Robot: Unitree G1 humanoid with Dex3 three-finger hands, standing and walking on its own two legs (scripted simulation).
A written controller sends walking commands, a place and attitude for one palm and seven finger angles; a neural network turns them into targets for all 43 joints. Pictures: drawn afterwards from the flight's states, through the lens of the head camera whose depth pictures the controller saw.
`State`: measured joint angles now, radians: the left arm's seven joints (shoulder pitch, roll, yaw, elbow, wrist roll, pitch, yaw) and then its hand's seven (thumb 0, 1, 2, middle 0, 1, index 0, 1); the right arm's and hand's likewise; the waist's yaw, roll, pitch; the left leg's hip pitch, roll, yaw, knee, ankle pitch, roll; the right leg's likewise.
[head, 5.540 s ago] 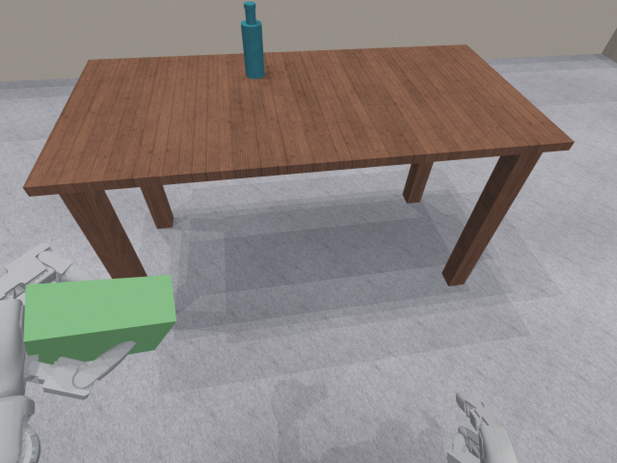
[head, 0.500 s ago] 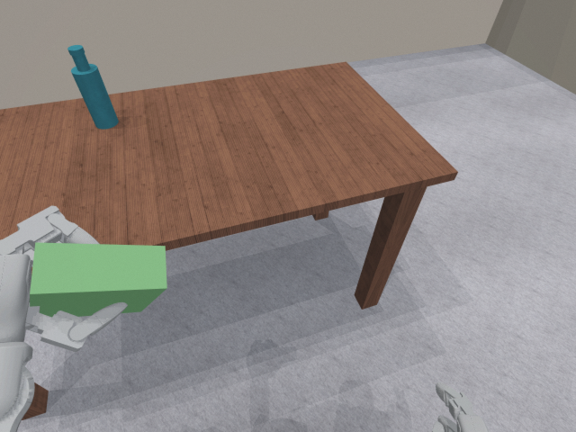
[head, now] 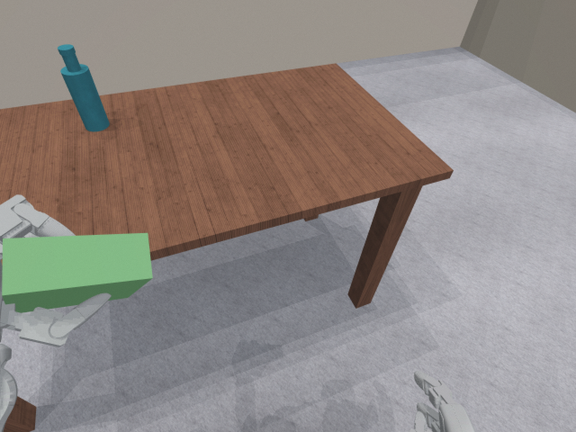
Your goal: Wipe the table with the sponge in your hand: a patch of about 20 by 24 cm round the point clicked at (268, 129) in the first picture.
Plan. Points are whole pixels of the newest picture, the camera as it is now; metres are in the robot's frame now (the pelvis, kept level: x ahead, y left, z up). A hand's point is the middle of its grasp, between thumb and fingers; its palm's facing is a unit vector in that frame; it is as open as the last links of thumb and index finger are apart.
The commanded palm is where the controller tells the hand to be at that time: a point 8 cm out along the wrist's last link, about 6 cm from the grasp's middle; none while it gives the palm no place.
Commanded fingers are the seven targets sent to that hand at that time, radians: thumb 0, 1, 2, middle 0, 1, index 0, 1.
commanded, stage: shuffle to correct the standing spot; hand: left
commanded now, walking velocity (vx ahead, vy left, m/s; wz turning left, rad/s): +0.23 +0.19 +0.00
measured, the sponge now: (98, 272) +0.23 +0.23 +0.16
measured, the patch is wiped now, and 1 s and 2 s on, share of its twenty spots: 0.00 0.00 0.00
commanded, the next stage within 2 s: come to a stop and stand still in 0.88 s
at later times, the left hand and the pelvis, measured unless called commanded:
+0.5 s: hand (25, 236) +0.27 +0.32 +0.17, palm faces +0.39 -0.81 -0.43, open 9.3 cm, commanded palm +0.20 +0.36 +0.19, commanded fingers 0.00 0.10 1.30 -1.20 -1.60 -1.20 -1.60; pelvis +0.05 +0.07 +0.00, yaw +2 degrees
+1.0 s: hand out of the picture +0.35 +0.43 +0.17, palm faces +0.42 -0.79 -0.44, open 9.3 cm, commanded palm +0.31 +0.46 +0.19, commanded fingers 0.00 0.10 1.30 -1.20 -1.60 -1.20 -1.60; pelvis +0.15 +0.18 +0.00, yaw +2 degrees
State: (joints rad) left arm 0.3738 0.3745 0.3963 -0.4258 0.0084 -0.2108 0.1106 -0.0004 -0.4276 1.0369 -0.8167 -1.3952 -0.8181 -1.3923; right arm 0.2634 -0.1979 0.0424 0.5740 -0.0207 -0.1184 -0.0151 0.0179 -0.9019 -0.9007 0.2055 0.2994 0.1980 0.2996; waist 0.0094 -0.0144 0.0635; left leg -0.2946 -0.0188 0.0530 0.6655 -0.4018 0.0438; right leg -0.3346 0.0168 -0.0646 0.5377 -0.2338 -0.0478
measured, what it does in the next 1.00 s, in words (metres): steps to the left: left foot, then right foot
